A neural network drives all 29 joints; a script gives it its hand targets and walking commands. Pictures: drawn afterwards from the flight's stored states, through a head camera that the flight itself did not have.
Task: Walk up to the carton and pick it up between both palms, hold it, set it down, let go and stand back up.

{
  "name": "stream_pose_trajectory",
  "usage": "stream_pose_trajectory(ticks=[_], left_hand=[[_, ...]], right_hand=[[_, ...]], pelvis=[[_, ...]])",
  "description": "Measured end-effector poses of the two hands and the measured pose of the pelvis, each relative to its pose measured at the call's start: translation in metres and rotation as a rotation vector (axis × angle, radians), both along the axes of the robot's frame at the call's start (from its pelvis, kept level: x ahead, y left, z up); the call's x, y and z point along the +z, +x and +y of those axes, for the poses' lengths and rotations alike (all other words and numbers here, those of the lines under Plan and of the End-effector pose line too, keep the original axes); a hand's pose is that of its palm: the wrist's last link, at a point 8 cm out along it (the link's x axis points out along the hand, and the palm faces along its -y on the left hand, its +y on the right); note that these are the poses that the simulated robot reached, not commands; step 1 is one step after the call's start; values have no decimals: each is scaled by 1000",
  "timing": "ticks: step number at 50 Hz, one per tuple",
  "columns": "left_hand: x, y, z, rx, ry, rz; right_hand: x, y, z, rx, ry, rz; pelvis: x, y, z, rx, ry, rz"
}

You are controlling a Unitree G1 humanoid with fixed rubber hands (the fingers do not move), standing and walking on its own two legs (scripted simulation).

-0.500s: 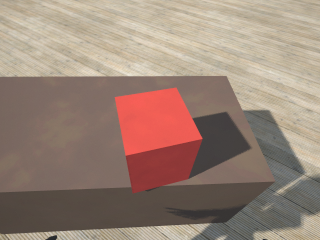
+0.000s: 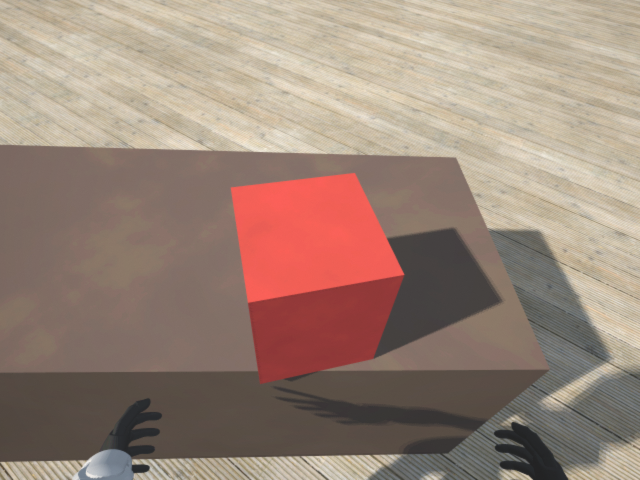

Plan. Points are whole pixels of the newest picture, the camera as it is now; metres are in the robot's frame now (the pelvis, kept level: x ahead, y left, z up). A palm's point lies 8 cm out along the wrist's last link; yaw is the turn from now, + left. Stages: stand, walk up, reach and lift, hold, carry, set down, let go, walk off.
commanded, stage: reach and lift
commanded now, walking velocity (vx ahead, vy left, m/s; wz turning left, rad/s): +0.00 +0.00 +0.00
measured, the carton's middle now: (307, 279) +0.42 +0.02 -0.05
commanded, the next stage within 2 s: none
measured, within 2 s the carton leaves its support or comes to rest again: neither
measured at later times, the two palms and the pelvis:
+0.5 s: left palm (124, 472) +0.15 +0.23 -0.06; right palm out of the picture +0.12 -0.27 -0.06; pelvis -0.02 +0.01 +0.01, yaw -2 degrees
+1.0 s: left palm (154, 456) +0.16 +0.19 -0.04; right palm (526, 465) +0.16 -0.26 -0.06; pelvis +0.01 +0.00 +0.01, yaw -1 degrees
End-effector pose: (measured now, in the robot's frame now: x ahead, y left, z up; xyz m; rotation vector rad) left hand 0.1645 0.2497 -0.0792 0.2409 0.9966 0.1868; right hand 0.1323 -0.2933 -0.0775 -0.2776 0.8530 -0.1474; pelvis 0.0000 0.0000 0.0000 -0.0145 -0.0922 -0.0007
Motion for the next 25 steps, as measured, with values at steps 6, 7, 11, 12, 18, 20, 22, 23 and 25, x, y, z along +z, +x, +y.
stream_pose_trajectory(ticks=[6, 7, 11, 12, 18, 20, 22, 23, 25], left_hand=[[-4, -24, 3, 50, 14, 22], [-3, -26, 3, 56, 16, 15], [4, -27, 2, 60, 22, -41], [6, -27, 1, 57, 23, -57], [19, -20, -7, 33, 20, -138], [21, -18, -11, 28, 13, -158], [22, -17, -15, 25, 3, -174], [22, -16, -18, 25, -3, -181], [21, -16, -24, 25, -15, -193]], right_hand=[[4, -8, 4, 23, 21, 11], [3, -10, 7, 28, 29, 16], [0, -17, 20, 43, 68, 18], [0, -18, 23, 45, 78, 10], [3, -16, 33, 46, 118, -72], [6, -14, 33, 45, 122, -95], [9, -11, 32, 46, 123, -112], [11, -10, 31, 47, 124, -118], [14, -7, 28, 51, 123, -125]], pelvis=[[3, -11, -3, -7, 14, -1], [3, -14, -3, -8, 15, 3], [4, -20, -3, -9, 15, 18], [4, -21, -3, -10, 15, 22], [5, -23, 3, -19, 18, 37], [6, -22, 5, -23, 20, 37], [6, -21, 6, -26, 21, 37], [7, -20, 6, -27, 21, 37], [7, -19, 7, -28, 21, 37]])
